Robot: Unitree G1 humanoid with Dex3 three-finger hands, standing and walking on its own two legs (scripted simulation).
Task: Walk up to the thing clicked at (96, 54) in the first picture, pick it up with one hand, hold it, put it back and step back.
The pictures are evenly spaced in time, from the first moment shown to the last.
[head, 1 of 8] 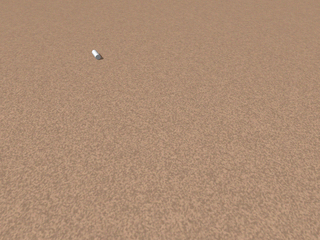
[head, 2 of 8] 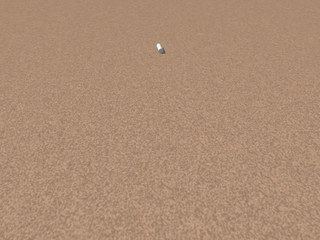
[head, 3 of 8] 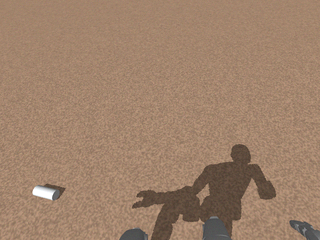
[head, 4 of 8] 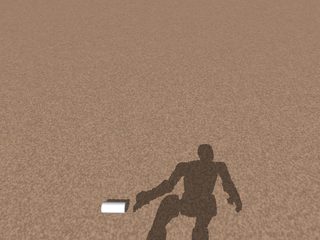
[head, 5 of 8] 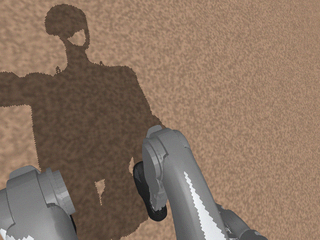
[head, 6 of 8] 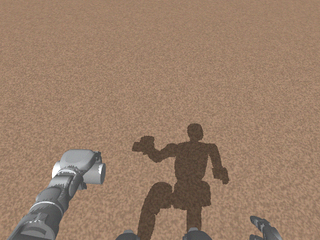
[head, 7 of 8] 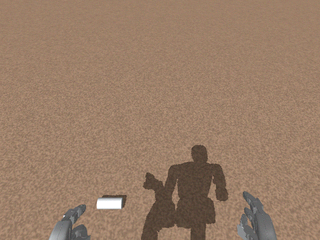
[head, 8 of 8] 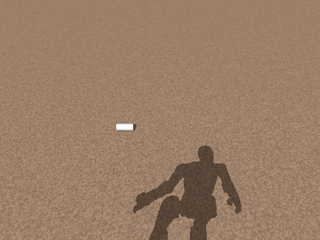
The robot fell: no
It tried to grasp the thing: yes
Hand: left
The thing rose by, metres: 0.69
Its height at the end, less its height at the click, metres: +0.00
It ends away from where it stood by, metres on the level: 0.01
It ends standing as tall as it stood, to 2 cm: yes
